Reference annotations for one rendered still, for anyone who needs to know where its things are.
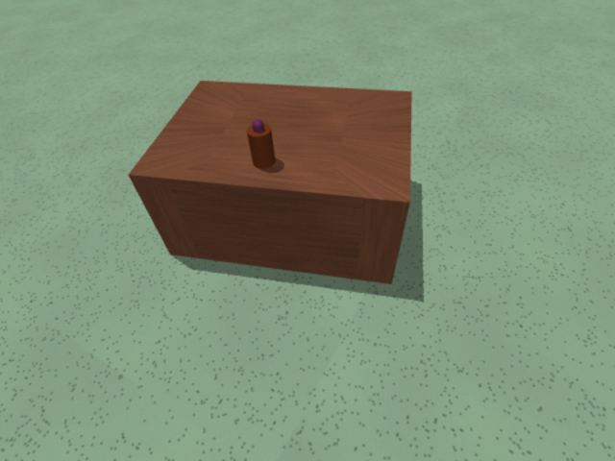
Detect bottle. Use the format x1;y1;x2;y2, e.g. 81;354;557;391
247;119;275;169

